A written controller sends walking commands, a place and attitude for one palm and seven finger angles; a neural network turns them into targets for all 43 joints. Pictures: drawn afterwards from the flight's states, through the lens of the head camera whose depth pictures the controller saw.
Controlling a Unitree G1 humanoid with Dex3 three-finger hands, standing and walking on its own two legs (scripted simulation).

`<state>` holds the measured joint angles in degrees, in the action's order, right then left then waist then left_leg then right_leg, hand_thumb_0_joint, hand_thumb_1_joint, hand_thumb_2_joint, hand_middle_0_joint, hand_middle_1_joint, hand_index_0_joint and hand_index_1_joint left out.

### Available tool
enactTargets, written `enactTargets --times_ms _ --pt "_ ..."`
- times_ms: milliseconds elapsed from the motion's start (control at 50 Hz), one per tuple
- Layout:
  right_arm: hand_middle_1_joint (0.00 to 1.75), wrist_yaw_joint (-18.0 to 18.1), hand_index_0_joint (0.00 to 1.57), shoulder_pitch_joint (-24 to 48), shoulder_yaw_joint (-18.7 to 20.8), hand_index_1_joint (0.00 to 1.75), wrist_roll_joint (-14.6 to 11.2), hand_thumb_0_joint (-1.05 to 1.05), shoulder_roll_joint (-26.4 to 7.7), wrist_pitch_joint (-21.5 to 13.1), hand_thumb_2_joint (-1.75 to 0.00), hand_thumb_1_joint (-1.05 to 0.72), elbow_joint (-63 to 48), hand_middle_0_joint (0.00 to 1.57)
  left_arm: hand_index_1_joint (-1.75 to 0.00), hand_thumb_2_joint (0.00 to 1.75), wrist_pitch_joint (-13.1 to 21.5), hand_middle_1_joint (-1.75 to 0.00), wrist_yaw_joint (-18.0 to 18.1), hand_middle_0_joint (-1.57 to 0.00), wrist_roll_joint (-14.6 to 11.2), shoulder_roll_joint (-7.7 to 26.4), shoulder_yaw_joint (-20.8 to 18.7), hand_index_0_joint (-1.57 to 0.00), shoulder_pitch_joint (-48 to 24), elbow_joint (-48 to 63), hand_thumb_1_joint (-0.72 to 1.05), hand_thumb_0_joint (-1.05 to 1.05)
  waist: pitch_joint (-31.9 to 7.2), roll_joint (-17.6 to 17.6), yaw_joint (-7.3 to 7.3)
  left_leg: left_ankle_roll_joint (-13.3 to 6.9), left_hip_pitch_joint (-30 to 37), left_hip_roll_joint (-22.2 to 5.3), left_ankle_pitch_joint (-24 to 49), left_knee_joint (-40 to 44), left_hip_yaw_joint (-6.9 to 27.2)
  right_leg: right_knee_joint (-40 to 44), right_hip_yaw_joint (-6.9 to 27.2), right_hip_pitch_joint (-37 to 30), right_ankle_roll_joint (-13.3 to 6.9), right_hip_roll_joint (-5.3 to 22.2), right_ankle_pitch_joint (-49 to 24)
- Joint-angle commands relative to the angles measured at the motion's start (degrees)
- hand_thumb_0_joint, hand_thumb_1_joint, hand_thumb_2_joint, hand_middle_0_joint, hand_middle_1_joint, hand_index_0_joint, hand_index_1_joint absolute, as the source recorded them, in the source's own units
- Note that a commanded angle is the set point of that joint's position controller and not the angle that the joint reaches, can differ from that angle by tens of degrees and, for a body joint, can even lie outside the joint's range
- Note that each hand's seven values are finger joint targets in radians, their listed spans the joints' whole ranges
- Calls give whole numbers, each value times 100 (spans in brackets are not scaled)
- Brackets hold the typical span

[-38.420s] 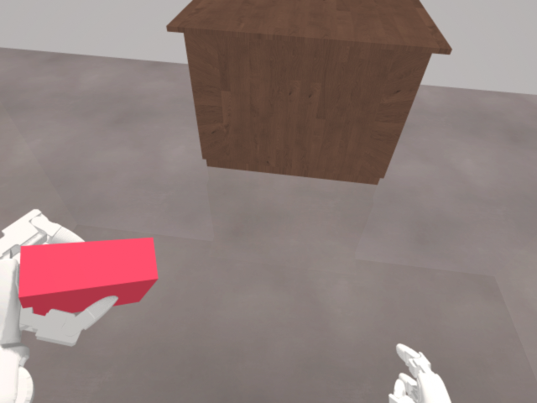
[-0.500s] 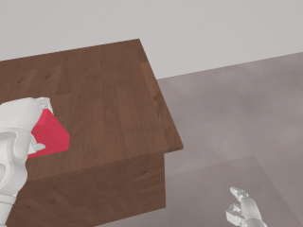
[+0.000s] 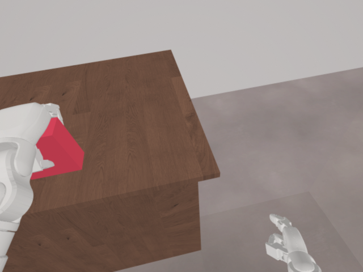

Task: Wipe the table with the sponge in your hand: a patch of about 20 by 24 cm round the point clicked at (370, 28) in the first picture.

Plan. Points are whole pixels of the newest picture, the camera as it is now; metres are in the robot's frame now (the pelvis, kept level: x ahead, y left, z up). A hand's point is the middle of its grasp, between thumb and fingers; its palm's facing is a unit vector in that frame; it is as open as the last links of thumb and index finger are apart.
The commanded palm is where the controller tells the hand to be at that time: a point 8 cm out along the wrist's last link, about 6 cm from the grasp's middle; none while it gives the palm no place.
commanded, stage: lift the sponge slowly off the table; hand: left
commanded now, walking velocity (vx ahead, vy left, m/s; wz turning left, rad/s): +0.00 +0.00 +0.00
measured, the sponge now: (49, 155) +0.27 +0.34 +0.14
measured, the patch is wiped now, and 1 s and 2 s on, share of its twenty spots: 1.00 1.00 1.00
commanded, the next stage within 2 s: bring the sponge back beside the body in 0.28 s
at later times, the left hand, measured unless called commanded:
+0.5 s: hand (41, 136) +0.28 +0.33 +0.19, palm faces +0.07 +0.01 -1.00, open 9.3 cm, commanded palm +0.23 +0.34 +0.26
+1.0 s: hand (38, 155) +0.24 +0.32 +0.18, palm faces +0.12 -0.03 -0.99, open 9.3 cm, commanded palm +0.19 +0.32 +0.26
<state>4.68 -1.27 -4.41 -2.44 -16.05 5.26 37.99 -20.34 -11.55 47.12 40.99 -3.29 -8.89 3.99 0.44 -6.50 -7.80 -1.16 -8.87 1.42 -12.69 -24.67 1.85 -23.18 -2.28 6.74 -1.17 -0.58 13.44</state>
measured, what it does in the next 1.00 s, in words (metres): stands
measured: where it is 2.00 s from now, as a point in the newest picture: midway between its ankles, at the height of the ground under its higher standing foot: outside the picture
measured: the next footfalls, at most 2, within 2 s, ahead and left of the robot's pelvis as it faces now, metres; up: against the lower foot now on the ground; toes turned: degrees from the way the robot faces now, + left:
none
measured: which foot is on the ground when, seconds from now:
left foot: down 0.00-1.00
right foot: down 0.00-1.00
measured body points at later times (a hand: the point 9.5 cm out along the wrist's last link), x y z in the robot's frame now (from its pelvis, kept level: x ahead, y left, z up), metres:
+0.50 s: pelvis -0.01 +0.00 +0.00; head -0.01 -0.04 +0.45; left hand +0.27 +0.33 +0.25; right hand +0.21 -0.22 -0.10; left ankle +0.01 +0.11 -0.74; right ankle -0.01 -0.11 -0.74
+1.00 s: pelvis +0.00 +0.01 +0.00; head -0.02 -0.03 +0.45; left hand +0.23 +0.31 +0.24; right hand +0.27 -0.17 -0.07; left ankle +0.01 +0.11 -0.74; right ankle -0.01 -0.11 -0.74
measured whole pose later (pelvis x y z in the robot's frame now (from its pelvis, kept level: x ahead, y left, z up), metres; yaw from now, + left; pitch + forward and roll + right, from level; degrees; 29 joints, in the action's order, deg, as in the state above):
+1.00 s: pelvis +0.00 +0.01 +0.00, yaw +0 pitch -4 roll +0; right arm 4.6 1.1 -5.3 -2.3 -15.1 5.2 36.3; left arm -23.9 -11.9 45.4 39.8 -2.7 -1.1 16.4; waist 0.4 -6.5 -9.5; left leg -1.5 -8.5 1.7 -12.9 -25.4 1.2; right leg -24.3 -1.6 6.7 -0.7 -0.3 13.7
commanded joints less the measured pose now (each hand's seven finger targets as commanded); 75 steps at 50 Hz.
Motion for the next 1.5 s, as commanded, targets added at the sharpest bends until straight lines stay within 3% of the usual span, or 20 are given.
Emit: enactTargets --times_ms 0,60,100,160,200,360,500,660,720,760,900,960,980,1060,1160,1200,1360,1400,1460,1480 --pt "30 105 20 955 201 30 4 0 -652 -322 -90 -90 -870 20 -160 130 161 -160 142 -120 168 1927 -1069 -120 -2060 749 10 0 -1231 204 166 -86 66 78 1209 320 -24 259 181 -461 -180 -104 -977" --pt "30 115 20 1033 217 30 1 0 -662 -343 -90 -90 -963 20 -160 130 258 -160 127 -120 161 2083 -1177 -120 -2248 962 10 0 -1384 -130 97 -89 85 101 1171 296 -4 252 260 -505 -222 -107 -938" --pt "30 123 20 892 216 30 9 0 -650 -362 -90 -90 -865 20 -160 130 323 -160 137 -120 147 2083 -1194 -120 -2231 651 10 0 -1331 113 141 -84 44 101 1226 265 -23 230 215 -510 -191 -85 -1017" --pt "30 114 20 950 239 30 12 0 -697 -341 -90 -90 -927 20 -160 130 334 -160 140 -120 96 2320 -1391 -120 -2272 656 10 0 -1330 -128 60 -66 -55 109 1108 257 -2 224 321 -536 -221 -75 -943" --pt "30 98 20 871 234 30 -8 0 -665 -328 -90 -90 -885 20 -160 130 339 -160 104 -120 80 2078 -1206 -120 -2127 390 10 0 -1251 181 109 -64 -99 99 1084 271 -27 204 219 -502 -173 -66 -914" --pt "30 123 20 888 260 30 -21 0 -749 -367 -90 -90 -969 20 -160 130 387 -160 35 -120 48 2167 -1212 -120 -2241 569 10 0 -1223 47 151 -91 -118 96 923 229 -25 195 258 -369 -174 -62 -802" --pt "30 66 20 889 277 30 19 0 -613 -456 -90 -90 -1032 20 -160 130 528 -160 275 -120 -89 2029 -1458 -120 -1545 1296 10 0 -1479 33 -24 -67 6 103 1296 170 40 22 264 -626 -195 -42 -1133" --pt "30 -1 20 1239 236 30 -3 0 -608 -380 -90 -90 -1052 20 -160 130 -69 -160 485 -120 -74 1770 -1281 -120 -1325 1774 10 0 -1374 -159 -91 -12 23 71 1421 248 54 47 357 -559 -241 -98 -1171" --pt "30 -1 20 1224 208 30 0 0 -594 -323 -90 -90 -1030 20 -160 130 -247 -160 389 -120 -71 1640 -1147 -120 -1020 1712 10 0 -1300 212 -78 -29 -8 53 1374 295 30 50 279 -572 -180 -70 -1173" --pt "30 10 20 1388 181 30 -24 0 -590 -309 -90 -90 -1091 20 -160 130 -345 -160 319 -120 -34 1616 -1096 -120 -1083 1967 10 0 -1325 47 -54 -39 57 38 1334 294 46 80 343 -497 -220 -122 -1080" --pt "30 51 20 1312 109 30 18 0 -505 -291 -90 -90 -1053 20 -160 130 -321 -160 204 -120 42 1547 -1018 -120 -880 2101 10 0 -1166 152 -17 -47 105 10 1294 336 42 125 242 -454 -190 -119 -942" --pt "30 40 20 1452 112 30 12 0 -499 -283 -90 -90 -1154 20 -160 130 -323 -160 259 -120 66 1545 -1071 -120 -832 2471 10 0 -1266 -230 -84 -40 154 9 1363 315 67 121 352 -461 -257 -155 -969" --pt "30 28 20 1366 81 30 28 0 -444 -303 -90 -90 -1119 20 -160 130 -298 -160 270 -120 64 1377 -975 -120 -714 2397 10 0 -1226 25 -67 -28 141 13 1426 301 31 84 237 -496 -218 -121 -990" --pt "30 1 20 1500 110 30 8 0 -478 -249 -90 -90 -1156 20 -160 130 -418 -160 365 -120 60 1445 -1065 -120 -556 2553 10 0 -1122 -222 -117 -11 94 -6 1230 363 64 160 386 -426 -259 -170 -790" --pt "30 -18 20 1587 113 30 13 0 -454 -271 -90 -90 -1200 20 -160 130 -554 -160 422 -120 56 1318 -1019 -120 -303 2795 10 0 -1135 -136 -149 -26 94 -2 1244 378 75 128 415 -479 -262 -178 -820" --pt "30 -29 20 1452 118 30 21 0 -433 -267 -90 -90 -1160 20 -160 130 -516 -160 423 -120 -24 1236 -1002 -120 -65 2827 10 0 -1141 151 -120 -34 110 -4 1197 394 23 127 321 -543 -191 -135 -792" --pt "30 -21 20 1627 130 30 16 0 -442 -313 -90 -90 -1258 20 -160 130 -590 -160 552 -120 -77 1232 -1119 -120 319 3220 10 0 -942 -7 -166 -40 51 12 931 302 24 157 553 -343 -219 -162 -532" --pt "30 -30 20 1469 131 30 28 0 -414 -328 -90 -90 -1181 20 -160 130 -554 -160 581 -120 -111 1032 -1009 -120 525 3109 10 0 -881 257 -112 -45 55 18 929 306 -25 169 482 -370 -169 -141 -524" --pt "30 -32 20 1614 157 30 35 0 -439 -358 -90 -90 -1269 20 -160 130 -586 -160 668 -120 -105 1183 -1163 -120 536 3512 10 0 -1017 -30 -175 -38 87 39 902 237 -6 153 667 -383 -219 -155 -522" --pt "30 -47 20 1530 118 30 47 0 -376 -389 -90 -90 -1254 20 -160 130 -574 -160 679 -120 -76 935 -970 -120 609 3445 10 0 -992 204 -158 -40 51 57 999 206 -60 97 534 -421 -183 -123 -578"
